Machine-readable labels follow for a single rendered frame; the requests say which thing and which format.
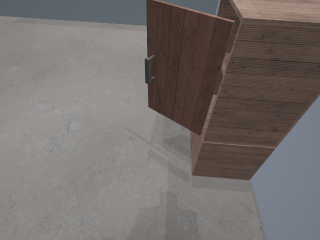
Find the handle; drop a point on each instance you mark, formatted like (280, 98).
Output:
(148, 77)

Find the cupboard door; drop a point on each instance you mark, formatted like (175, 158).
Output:
(189, 48)

